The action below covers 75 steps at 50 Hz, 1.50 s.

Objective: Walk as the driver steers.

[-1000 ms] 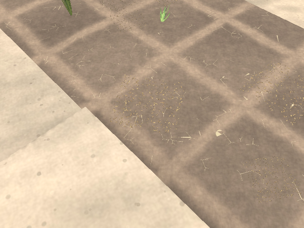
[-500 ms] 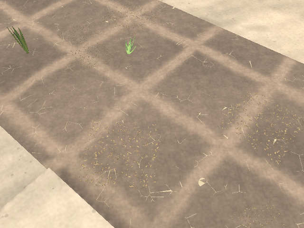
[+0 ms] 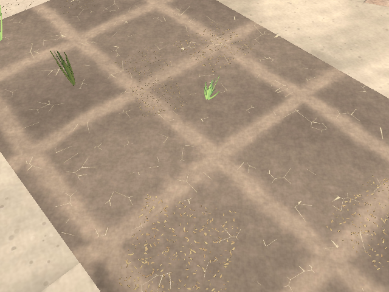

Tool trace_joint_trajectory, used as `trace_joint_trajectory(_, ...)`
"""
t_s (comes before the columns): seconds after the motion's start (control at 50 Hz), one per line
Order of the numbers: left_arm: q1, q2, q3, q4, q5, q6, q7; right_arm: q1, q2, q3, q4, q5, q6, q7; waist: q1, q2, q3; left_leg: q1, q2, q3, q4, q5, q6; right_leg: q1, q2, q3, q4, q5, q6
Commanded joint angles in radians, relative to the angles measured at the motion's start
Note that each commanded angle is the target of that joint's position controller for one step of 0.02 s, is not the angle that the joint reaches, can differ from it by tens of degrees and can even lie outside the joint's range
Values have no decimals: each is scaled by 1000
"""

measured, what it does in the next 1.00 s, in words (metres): goes down, turning right: left foot, then right foot 0.08 m lower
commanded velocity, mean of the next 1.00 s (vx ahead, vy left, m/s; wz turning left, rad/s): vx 0.08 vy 0.00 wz -0.28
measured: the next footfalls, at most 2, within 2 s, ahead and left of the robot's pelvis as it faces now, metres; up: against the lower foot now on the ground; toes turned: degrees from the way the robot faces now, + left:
left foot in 0.06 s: +0.19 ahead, +0.11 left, +0.00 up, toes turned +4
right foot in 0.40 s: +0.27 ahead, -0.08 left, -0.08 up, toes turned -4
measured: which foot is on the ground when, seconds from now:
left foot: up 0.00-0.04, down 0.06-0.38, up 0.40-0.66, down 0.68-1.00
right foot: down 0.00-0.08, up 0.10-0.38, down 0.40-0.84, up 0.86-1.00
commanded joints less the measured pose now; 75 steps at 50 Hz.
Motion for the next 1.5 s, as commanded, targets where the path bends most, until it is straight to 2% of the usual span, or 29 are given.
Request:
trace_joint_trajectory(0.02,-2,136,21,-23,7,-5,15,35,-85,-18,-24,-8,-34,-14,-64,-107,6,50,-38,4,-80,-58,29,21,-263,87,186,879,-96)
trace_joint_trajectory(0.06,-50,156,27,-25,-12,0,9,308,-102,-33,84,-13,-54,-22,-177,-93,-73,397,-86,19,-195,42,59,-133,-214,74,476,858,-57)
trace_joint_trajectory(0.1,84,29,-15,-29,-65,11,-9,438,-190,-65,127,10,-52,-27,-187,242,-332,880,280,-438,-275,400,252,-616,-6,18,1028,-217,44)
trace_joint_trajectory(0.12,-80,122,-1,-77,-53,5,-6,346,-123,-41,102,2,-45,-18,-192,93,-223,792,222,-345,-333,253,178,-699,-78,130,929,-259,26)
trace_joint_trajectory(0.14,-84,136,9,-72,-44,5,-10,267,-127,-40,90,4,-42,-26,-146,87,-161,675,235,-333,-331,368,230,-652,-88,122,924,-193,24)
trace_joint_trajectory(0.2,-117,59,-7,-62,24,35,-16,195,-72,-26,103,23,-63,-54,-101,52,-57,412,142,-186,-425,196,180,-516,-163,134,712,-51,53)
trace_joint_trajectory(0.32,-15,69,-4,-24,-16,28,-25,80,-69,-34,130,25,-76,-67,29,16,-83,73,0,-18,-208,-300,80,-99,-110,64,267,625,88)
trace_joint_trajectory(0.4,83,151,17,21,13,25,-28,65,-67,-45,123,22,-29,-75,101,-235,13,-57,-142,102,512,-697,20,-47,-173,71,74,730,35)
trace_joint_trajectory(0.42,38,159,-2,5,12,17,-24,224,-21,-41,107,8,-8,-75,-59,-276,63,-99,-157,34,648,-684,5,-161,-277,207,178,1148,-15)
trace_joint_trajectory(0.44,-22,158,0,-26,-2,26,-16,337,-1,-34,133,1,3,-81,-110,-257,45,-139,-129,-7,694,-591,-12,-175,-344,254,193,1188,-99)
trace_joint_trajectory(0.48,-151,238,30,-104,-1,56,8,326,-41,-27,93,-15,21,-79,-121,-276,-84,-208,-41,-65,787,-505,-53,-242,-508,514,120,700,-310)
trace_joint_trajectory(0.5,-218,197,25,-138,6,66,18,237,-117,-44,73,-12,32,-72,-113,-141,-66,-186,-11,-80,785,-454,-81,-338,-501,568,62,471,-342)
trace_joint_trajectory(0.54,-195,195,29,-147,17,67,20,168,-119,-50,47,1,52,-61,-96,-86,-66,-86,-13,-87,680,-406,-92,-426,-414,489,80,490,-307)
trace_joint_trajectory(0.7,-119,160,65,-181,3,92,19,77,-56,-14,-70,21,56,-74,-19,-124,-166,7,-62,-54,391,-443,-61,-323,-266,429,171,610,-180)
trace_joint_trajectory(0.82,-352,168,80,-291,-12,124,9,210,-47,-19,-103,6,53,-67,-134,-79,-129,289,-103,-41,233,-392,-22,-649,-136,357,123,190,-48)
trace_joint_trajectory(0.84,-425,159,80,-325,-16,127,6,294,-56,-26,-91,-1,50,-71,-193,-28,-113,407,-76,-76,119,-378,-9,-789,-82,316,174,35,-8)
trace_joint_trajectory(0.88,-486,96,65,-411,9,121,-12,283,-163,-50,-127,-56,32,-104,-212,305,-33,288,316,-751,-348,-587,174,-933,26,190,705,-198,66)
trace_joint_trajectory(0.9,-483,105,66,-415,14,111,-16,200,-115,-28,-172,-65,16,-122,-149,108,3,156,349,-782,-370,-559,235,-901,-14,285,877,-158,50)
trace_joint_trajectory(0.94,-366,140,81,-382,13,121,-20,81,-95,-24,-194,-37,-3,-129,-26,-32,-28,90,276,-503,-254,-407,191,-813,-43,235,1027,8,49)
trace_joint_trajectory(0.98,-271,149,83,-345,18,143,-19,48,-76,-28,-195,-9,-15,-98,17,0,-97,129,156,-227,-205,-204,106,-707,-43,141,1003,120,64)
trace_joint_trajectory(1.1,-471,103,39,-424,-24,174,-113,273,-98,-56,-151,-10,-31,-94,-154,58,-73,330,106,-35,-75,-328,55,-521,-62,89,269,322,155)
trace_joint_trajectory(1.16,-246,122,49,-320,-4,150,-101,241,-104,-71,-158,12,-25,-97,-51,-78,-77,86,44,64,160,-416,32,-90,-44,19,25,543,103)
trace_joint_trajectory(1.18,-116,146,57,-268,24,126,-81,214,-81,-70,-166,13,-15,-77,17,-190,-62,-88,-36,121,460,-590,7,53,-81,72,7,554,70)
trace_joint_trajectory(1.2,-52,257,68,-276,30,99,-67,229,-24,-59,-220,9,0,-66,-26,-224,-60,-291,-67,49,749,-726,-25,114,-276,256,276,1122,-11)
trace_joint_trajectory(1.22,-83,301,83,-313,4,106,-44,280,-48,-53,-238,4,10,-63,-43,-101,-148,-340,-71,-18,863,-639,-47,95,-392,340,282,1279,-145)
trace_joint_trajectory(1.26,-277,286,87,-400,-18,118,-5,272,-113,-48,-247,-14,21,-78,-74,-149,-217,-396,-11,-65,967,-534,-73,-48,-481,542,148,633,-322)
trace_joint_trajectory(1.3,-330,202,51,-410,-6,109,8,203,-156,-59,-243,-13,47,-63,-86,-103,-142,-295,2,-83,889,-425,-94,-252,-365,480,99,474,-279)
trace_joint_trajectory(1.4,-215,216,62,-378,-4,99,20,179,-92,-26,-286,-12,84,-44,-67,-92,-158,-232,-35,-73,651,-314,-104,-284,-250,448,152,436,-215)
trace_joint_trajectory(1.5,-189,211,67,-396,5,111,1,125,-76,-4,-332,-8,72,-11,-28,-206,-128,19,-61,-35,209,-417,-100,-425,-201,494,35,-254,-167)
